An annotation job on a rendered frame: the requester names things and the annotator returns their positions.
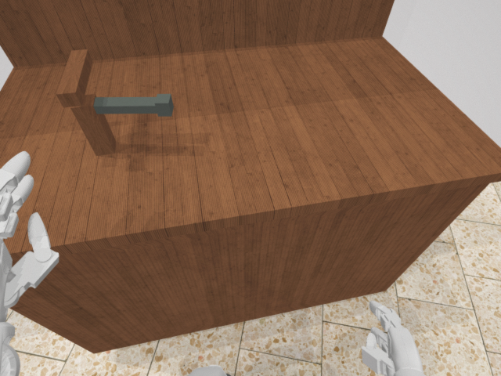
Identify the right robot hand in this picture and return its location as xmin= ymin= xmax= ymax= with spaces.
xmin=362 ymin=301 xmax=424 ymax=376

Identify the counter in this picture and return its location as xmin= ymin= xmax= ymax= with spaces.
xmin=0 ymin=0 xmax=501 ymax=354

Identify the left robot hand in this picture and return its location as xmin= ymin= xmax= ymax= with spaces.
xmin=0 ymin=151 xmax=59 ymax=322

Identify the robot left forearm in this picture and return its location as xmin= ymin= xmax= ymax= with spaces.
xmin=0 ymin=322 xmax=20 ymax=376

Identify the tap lever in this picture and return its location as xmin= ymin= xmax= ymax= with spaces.
xmin=94 ymin=94 xmax=174 ymax=117

